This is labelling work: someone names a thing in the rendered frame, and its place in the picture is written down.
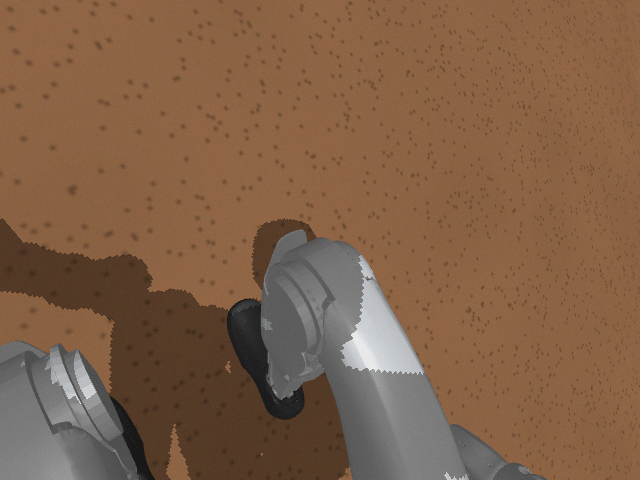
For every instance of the right robot foot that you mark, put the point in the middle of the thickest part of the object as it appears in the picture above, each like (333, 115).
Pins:
(244, 328)

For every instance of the left robot foot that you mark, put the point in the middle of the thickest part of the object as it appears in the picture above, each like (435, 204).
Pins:
(133, 441)

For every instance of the right robot hand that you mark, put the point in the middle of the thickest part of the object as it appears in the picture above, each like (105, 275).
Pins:
(480, 460)

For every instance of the right robot arm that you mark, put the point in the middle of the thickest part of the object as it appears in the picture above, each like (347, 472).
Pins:
(516, 471)

